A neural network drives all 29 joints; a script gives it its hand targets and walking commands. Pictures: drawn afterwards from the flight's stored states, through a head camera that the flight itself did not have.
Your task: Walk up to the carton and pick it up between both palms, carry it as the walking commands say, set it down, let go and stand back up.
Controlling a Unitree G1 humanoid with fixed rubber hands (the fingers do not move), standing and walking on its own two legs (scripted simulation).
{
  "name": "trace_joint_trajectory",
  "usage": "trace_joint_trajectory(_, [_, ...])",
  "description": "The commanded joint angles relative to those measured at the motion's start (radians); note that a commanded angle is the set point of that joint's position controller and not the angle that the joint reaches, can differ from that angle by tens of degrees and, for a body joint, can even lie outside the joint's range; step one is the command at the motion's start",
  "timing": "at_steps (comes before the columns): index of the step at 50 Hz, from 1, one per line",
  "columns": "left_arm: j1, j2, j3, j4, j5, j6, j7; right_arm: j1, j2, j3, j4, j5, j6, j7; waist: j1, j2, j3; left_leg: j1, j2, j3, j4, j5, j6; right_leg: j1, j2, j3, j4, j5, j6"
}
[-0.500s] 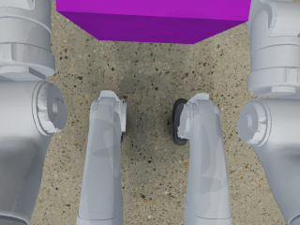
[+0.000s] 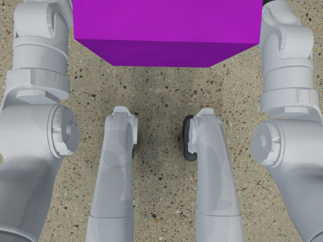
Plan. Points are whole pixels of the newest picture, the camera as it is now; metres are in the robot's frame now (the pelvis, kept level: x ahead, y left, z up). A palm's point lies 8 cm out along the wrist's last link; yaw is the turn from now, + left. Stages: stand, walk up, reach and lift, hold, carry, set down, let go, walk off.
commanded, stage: reach and lift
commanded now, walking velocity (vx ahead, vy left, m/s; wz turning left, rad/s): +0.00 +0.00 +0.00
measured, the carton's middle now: (164, 2) +0.56 +0.01 -0.14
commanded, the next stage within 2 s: none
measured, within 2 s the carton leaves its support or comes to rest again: neither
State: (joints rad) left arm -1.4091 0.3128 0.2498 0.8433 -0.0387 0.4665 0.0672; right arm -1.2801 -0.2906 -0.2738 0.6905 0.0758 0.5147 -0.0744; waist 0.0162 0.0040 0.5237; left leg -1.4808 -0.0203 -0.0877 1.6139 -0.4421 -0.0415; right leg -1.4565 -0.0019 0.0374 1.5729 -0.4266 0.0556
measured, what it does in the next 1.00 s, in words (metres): rises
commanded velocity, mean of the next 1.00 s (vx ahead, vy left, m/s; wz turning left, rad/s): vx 0.00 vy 0.00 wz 0.00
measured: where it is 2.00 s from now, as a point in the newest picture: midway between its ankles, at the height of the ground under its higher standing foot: (159, 146)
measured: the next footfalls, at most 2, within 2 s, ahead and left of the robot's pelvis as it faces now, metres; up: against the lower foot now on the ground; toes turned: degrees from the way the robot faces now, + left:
none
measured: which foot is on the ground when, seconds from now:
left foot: down 0.00-1.00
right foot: down 0.00-1.00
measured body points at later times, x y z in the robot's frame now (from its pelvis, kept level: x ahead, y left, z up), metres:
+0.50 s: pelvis +0.01 +0.00 +0.06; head +0.29 +0.01 +0.40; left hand +0.53 +0.18 -0.01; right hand +0.52 -0.18 -0.02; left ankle +0.15 +0.13 -0.52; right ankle +0.15 -0.15 -0.52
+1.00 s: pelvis +0.01 +0.00 +0.11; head +0.27 +0.01 +0.48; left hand +0.52 +0.18 +0.06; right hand +0.50 -0.18 +0.06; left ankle +0.15 +0.13 -0.52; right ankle +0.15 -0.15 -0.52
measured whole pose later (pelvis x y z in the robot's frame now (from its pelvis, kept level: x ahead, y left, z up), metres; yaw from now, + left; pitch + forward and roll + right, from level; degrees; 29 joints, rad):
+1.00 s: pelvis +0.01 +0.00 +0.11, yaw +1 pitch +7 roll -2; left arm -1.13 0.21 0.27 0.75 0.00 0.46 0.06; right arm -1.03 -0.22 -0.27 0.63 0.04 0.51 -0.05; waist 0.00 0.01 0.52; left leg -0.94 -0.02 -0.09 1.16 -0.34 -0.04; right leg -0.92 0.00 0.04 1.12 -0.32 0.06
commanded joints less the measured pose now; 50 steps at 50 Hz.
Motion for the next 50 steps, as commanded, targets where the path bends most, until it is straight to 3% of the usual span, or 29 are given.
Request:
trace_joint_trajectory(1, [-0.744, -1.160, -0.482, -0.445, -0.206, -0.028, -0.348, -0.979, 1.116, 0.449, -0.448, 0.184, -0.086, 0.318, -0.051, 0.046, -2.641, 0.825, -0.127, 0.130, -0.239, 0.306, 0.005, 0.637, 0.163, -0.110, -0.184, 0.252, -0.035])
trace_joint_trajectory(7, [-0.625, -1.209, -0.454, -0.342, -0.173, -0.017, -0.351, -0.907, 1.142, 0.430, -0.384, 0.159, -0.076, 0.320, -0.044, 0.037, -2.491, 0.818, -0.124, 0.130, -0.305, 0.249, 0.012, 0.639, 0.160, -0.104, -0.253, 0.194, -0.039])
trace_joint_trajectory(10, [-0.560, -1.247, -0.429, -0.285, -0.150, -0.015, -0.369, -0.824, 1.168, 0.394, -0.319, 0.128, -0.073, 0.332, -0.064, 0.025, -2.408, 0.787, -0.123, 0.134, -0.334, 0.231, 0.013, 0.647, 0.158, -0.107, -0.294, 0.178, -0.042])
trace_joint_trajectory(11, [-0.527, -1.255, -0.417, -0.255, -0.136, -0.015, -0.375, -0.803, 1.176, 0.394, -0.308, 0.122, -0.073, 0.335, -0.051, 0.025, -2.376, 0.779, -0.122, 0.133, -0.342, 0.238, 0.016, 0.639, 0.156, -0.105, -0.301, 0.176, -0.041])
trace_joint_trajectory(14, [-0.506, -1.267, -0.429, -0.277, -0.134, -0.022, -0.387, -0.753, 1.196, 0.395, -0.302, 0.118, -0.076, 0.346, -0.056, 0.030, -2.394, 0.808, -0.123, 0.128, -0.361, 0.285, 0.012, 0.675, 0.158, -0.101, -0.326, 0.223, -0.041])
trace_joint_trajectory(15, [-0.507, -1.265, -0.437, -0.319, -0.137, -0.028, -0.388, -0.754, 1.210, 0.415, -0.333, 0.126, -0.078, 0.348, -0.045, 0.021, -2.454, 0.842, -0.125, 0.128, -0.371, 0.314, 0.013, 0.715, 0.160, -0.102, -0.331, 0.250, -0.036])
trace_joint_trajectory(19, [-0.543, -1.253, -0.474, -0.412, -0.154, -0.042, -0.387, -0.715, 1.215, 0.431, -0.354, 0.129, -0.087, 0.350, -0.060, 0.037, -2.495, 0.882, -0.124, 0.120, -0.394, 0.348, 0.009, 0.766, 0.160, -0.090, -0.356, 0.295, -0.038])
trace_joint_trajectory(23, [-0.564, -1.243, -0.516, -0.498, -0.171, -0.051, -0.369, -0.741, 1.214, 0.480, -0.451, 0.153, -0.101, 0.343, -0.048, 0.042, -2.580, 0.969, -0.128, 0.113, -0.417, 0.389, 0.005, 0.837, 0.163, -0.076, -0.377, 0.339, -0.038])
trace_joint_trajectory(28, [-0.543, -1.249, -0.514, -0.461, -0.163, -0.041, -0.359, -0.806, 1.187, 0.504, -0.482, 0.148, -0.098, 0.339, -0.046, 0.024, -2.492, 0.973, -0.129, 0.109, -0.471, 0.278, 0.012, 0.846, 0.158, -0.077, -0.427, 0.238, -0.042])
trace_joint_trajectory(32, [-0.522, -1.267, -0.491, -0.388, -0.146, -0.031, -0.366, -0.746, 1.206, 0.461, -0.374, 0.122, -0.085, 0.348, -0.056, 0.037, -2.352, 0.963, -0.118, 0.103, -0.523, 0.177, 0.018, 0.822, 0.149, -0.075, -0.478, 0.146, -0.049])
trace_joint_trajectory(36, [-0.468, -1.309, -0.466, -0.322, -0.124, -0.024, -0.387, -0.722, 1.209, 0.429, -0.346, 0.090, -0.079, 0.364, -0.068, 0.032, -2.280, 0.969, -0.112, 0.090, -0.577, 0.123, 0.021, 0.829, 0.147, -0.087, -0.519, 0.102, -0.053])
trace_joint_trajectory(39, [-0.434, -1.317, -0.453, -0.303, -0.106, -0.021, -0.397, -0.672, 1.220, 0.408, -0.298, 0.080, -0.075, 0.384, -0.052, 0.045, -2.234, 0.984, -0.106, 0.087, -0.608, 0.117, 0.019, 0.834, 0.144, -0.083, -0.549, 0.098, -0.060])
trace_joint_trajectory(42, [-0.418, -1.344, -0.490, -0.339, -0.111, -0.023, -0.407, -0.613, 1.229, 0.413, -0.315, 0.073, -0.078, 0.394, -0.075, 0.063, -2.279, 1.046, -0.103, 0.086, -0.629, 0.182, 0.011, 0.890, 0.147, -0.085, -0.573, 0.162, -0.062])
trace_joint_trajectory(50, [-0.329, -1.340, -0.562, -0.513, -0.139, -0.037, -0.398, -0.536, 1.254, 0.526, -0.468, 0.117, -0.092, 0.394, -0.053, 0.031, -2.454, 1.220, -0.115, 0.074, -0.670, 0.466, 0.012, 1.087, 0.158, -0.065, -0.630, 0.417, -0.052])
